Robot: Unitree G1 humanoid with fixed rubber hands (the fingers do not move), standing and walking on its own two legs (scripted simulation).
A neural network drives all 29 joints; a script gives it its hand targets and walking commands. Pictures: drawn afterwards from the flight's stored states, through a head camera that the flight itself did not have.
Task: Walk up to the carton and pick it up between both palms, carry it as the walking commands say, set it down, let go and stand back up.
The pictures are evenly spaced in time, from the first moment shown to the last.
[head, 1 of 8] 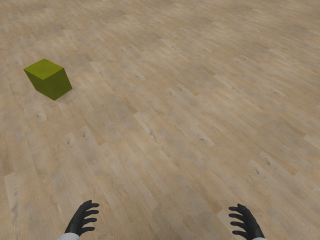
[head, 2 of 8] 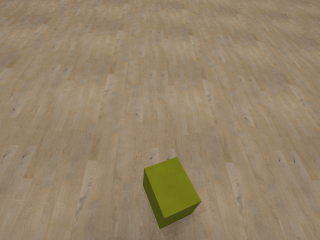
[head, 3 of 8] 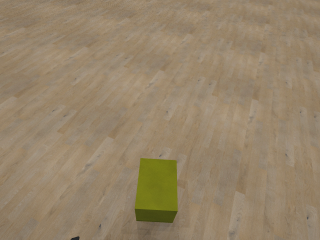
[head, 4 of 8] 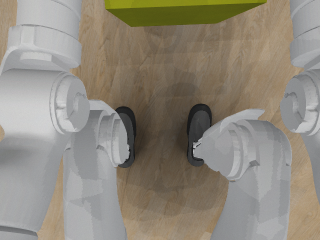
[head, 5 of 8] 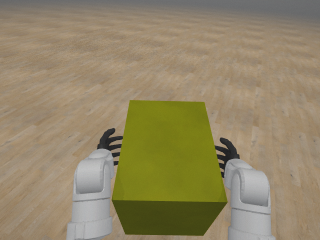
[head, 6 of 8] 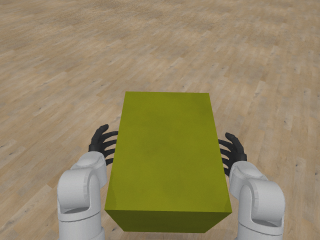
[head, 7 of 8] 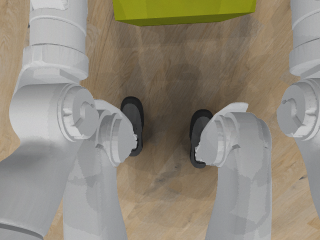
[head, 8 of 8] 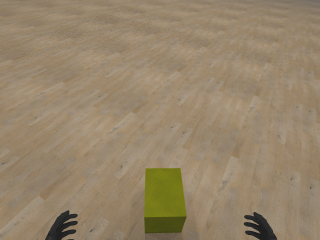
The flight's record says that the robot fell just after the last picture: no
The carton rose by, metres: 0.69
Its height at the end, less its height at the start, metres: +0.00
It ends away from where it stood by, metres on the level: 1.40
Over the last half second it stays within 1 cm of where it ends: yes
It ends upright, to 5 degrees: yes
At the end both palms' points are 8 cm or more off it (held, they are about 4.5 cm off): yes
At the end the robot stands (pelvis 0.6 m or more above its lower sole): yes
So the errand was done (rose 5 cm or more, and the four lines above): yes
